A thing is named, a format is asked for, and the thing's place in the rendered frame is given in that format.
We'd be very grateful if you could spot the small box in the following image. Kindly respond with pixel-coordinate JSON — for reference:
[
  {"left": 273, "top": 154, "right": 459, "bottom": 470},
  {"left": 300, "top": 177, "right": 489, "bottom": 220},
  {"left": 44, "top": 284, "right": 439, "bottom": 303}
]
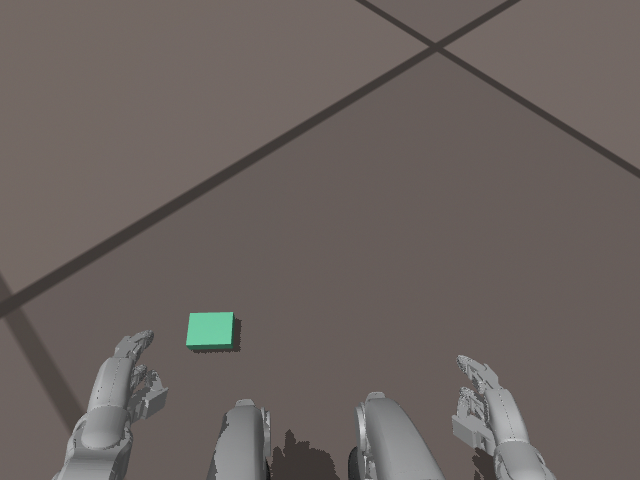
[{"left": 186, "top": 312, "right": 235, "bottom": 350}]

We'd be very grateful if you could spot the left robot hand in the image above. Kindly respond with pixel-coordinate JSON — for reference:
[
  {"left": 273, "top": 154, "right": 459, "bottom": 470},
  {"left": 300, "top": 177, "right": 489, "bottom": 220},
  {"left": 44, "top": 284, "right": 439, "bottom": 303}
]
[{"left": 87, "top": 330, "right": 168, "bottom": 424}]

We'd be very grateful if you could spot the left robot arm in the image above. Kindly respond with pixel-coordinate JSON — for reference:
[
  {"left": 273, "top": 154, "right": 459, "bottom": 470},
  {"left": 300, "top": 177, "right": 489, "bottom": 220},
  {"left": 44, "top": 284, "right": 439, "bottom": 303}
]
[{"left": 52, "top": 406, "right": 133, "bottom": 480}]

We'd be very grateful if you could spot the right robot hand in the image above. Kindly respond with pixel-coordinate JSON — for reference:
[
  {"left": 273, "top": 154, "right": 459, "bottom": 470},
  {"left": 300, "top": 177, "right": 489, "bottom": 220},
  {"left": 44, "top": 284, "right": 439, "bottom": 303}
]
[{"left": 452, "top": 355, "right": 531, "bottom": 456}]

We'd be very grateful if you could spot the right robot arm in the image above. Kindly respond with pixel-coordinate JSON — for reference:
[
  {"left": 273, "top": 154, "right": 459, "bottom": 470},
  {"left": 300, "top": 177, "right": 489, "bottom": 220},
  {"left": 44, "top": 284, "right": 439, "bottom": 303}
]
[{"left": 493, "top": 441, "right": 557, "bottom": 480}]

